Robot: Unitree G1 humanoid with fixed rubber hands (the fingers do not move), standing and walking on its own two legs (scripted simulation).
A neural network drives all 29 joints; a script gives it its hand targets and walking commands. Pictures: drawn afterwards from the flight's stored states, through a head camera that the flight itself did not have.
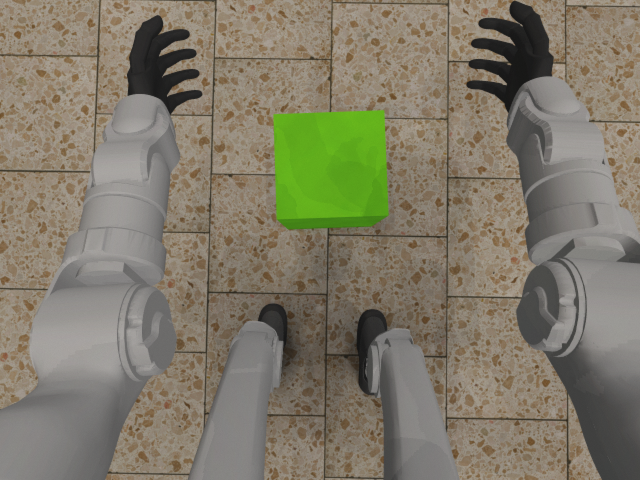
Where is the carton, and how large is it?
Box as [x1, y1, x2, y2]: [273, 110, 388, 228]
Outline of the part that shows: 383,110 273,114 276,213 277,219 287,228 370,226 388,215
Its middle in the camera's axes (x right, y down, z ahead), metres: +0.02 -0.15 +0.85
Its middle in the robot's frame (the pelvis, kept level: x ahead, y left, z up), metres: +0.53 +0.01 -0.52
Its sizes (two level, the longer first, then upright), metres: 0.210 0.200 0.250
